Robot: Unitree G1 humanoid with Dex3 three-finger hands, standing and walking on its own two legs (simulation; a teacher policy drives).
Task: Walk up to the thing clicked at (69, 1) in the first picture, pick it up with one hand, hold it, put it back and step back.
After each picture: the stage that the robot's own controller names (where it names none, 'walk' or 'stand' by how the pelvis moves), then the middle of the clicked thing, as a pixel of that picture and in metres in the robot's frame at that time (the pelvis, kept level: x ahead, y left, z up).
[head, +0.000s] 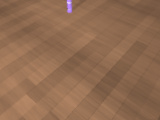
stand; (69, 4) +2.24 +0.15 -0.66
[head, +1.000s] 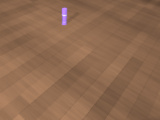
walk; (64, 16) +2.12 +0.17 -0.65
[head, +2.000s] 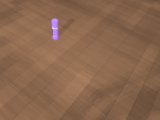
walk; (55, 29) +1.52 +0.23 -0.65
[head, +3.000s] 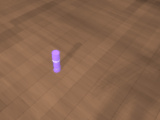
walk; (56, 61) +1.02 +0.21 -0.65
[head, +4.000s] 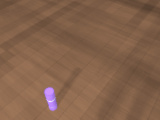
walk; (51, 99) +0.65 +0.23 -0.64
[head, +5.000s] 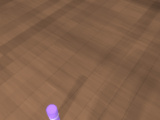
stand; (53, 116) +0.46 +0.21 -0.63
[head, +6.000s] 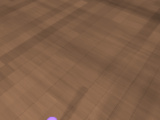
stand; out of the picture +0.43 +0.20 -0.66
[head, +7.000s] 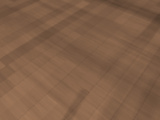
stand; out of the picture +0.40 +0.20 -0.66
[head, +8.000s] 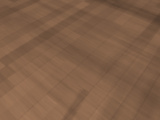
stand; out of the picture +0.40 +0.19 -0.66
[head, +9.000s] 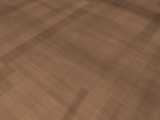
go down; out of the picture +0.40 +0.19 -0.66
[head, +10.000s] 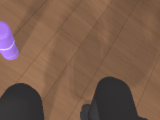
go down; (5, 43) +0.49 +0.24 -0.25
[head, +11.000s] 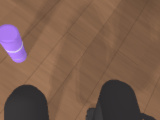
approach; (14, 46) +0.49 +0.24 -0.25
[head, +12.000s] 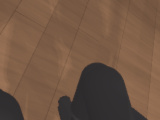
close in; out of the picture +0.47 +0.29 -0.16
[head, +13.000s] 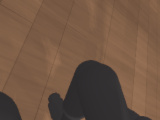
close; out of the picture +0.46 +0.30 -0.16
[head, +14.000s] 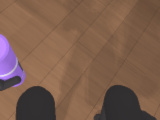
lift; (5, 66) +0.36 +0.24 -0.02
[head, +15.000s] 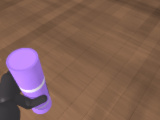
hold; (34, 86) +0.31 +0.15 +0.09
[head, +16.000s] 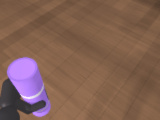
hold; (33, 91) +0.31 +0.16 +0.04
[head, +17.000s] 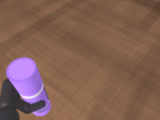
hold; (33, 91) +0.31 +0.16 +0.04
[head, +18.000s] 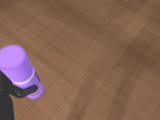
crouch; (24, 76) +0.37 +0.17 -0.01
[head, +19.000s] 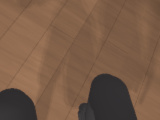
lower; out of the picture +0.50 +0.25 -0.05
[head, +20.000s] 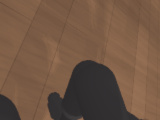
lower; out of the picture +0.46 +0.30 -0.16
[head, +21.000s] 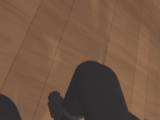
lower; out of the picture +0.46 +0.31 -0.16
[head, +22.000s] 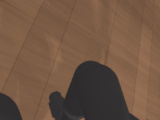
lower; out of the picture +0.46 +0.30 -0.16
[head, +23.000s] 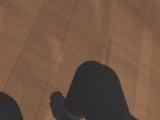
lower; out of the picture +0.45 +0.30 -0.16
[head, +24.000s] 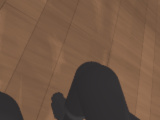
open; out of the picture +0.46 +0.29 -0.17
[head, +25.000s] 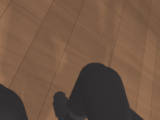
stand; out of the picture +0.45 +0.29 -0.17
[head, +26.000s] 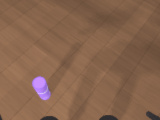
walk; (42, 89) +0.45 +0.20 -0.47
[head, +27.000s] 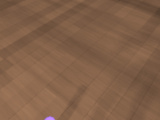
stand; out of the picture +0.41 +0.19 -0.60
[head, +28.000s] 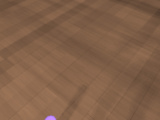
stand; out of the picture +0.41 +0.19 -0.60
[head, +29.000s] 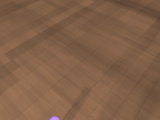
stand; out of the picture +0.42 +0.18 -0.64
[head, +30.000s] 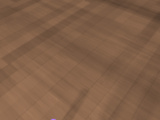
stand; out of the picture +0.42 +0.20 -0.66
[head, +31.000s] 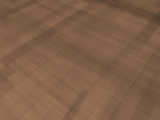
stand; out of the picture +0.40 +0.20 -0.66
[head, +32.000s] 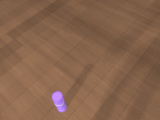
walk; (59, 102) +0.48 +0.20 -0.63
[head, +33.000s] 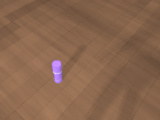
walk; (57, 72) +0.76 +0.15 -0.63
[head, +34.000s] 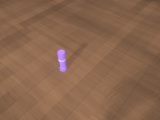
stand; (62, 61) +1.06 +0.24 -0.64
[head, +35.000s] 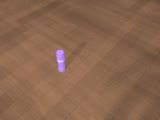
stand; (60, 61) +1.03 +0.19 -0.65
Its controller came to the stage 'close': yes
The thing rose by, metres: 0.69
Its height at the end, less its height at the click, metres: +0.00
